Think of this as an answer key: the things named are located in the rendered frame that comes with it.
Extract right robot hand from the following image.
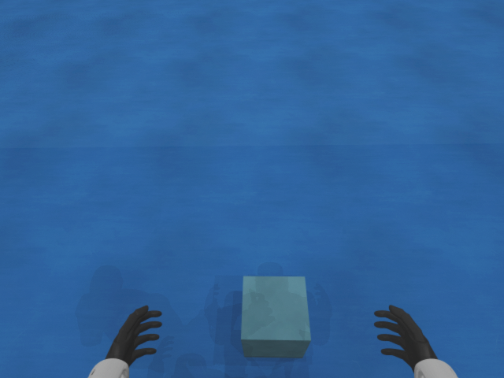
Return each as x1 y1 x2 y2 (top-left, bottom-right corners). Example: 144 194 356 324
374 305 439 373

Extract left robot hand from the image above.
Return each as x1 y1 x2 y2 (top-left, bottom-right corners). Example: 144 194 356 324
105 306 162 367

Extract robot right forearm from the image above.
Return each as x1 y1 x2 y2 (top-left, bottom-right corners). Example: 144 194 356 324
414 358 458 378

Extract carton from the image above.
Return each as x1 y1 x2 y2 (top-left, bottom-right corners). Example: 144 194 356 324
241 276 311 358

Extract robot left forearm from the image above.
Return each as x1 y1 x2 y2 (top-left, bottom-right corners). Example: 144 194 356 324
88 358 129 378

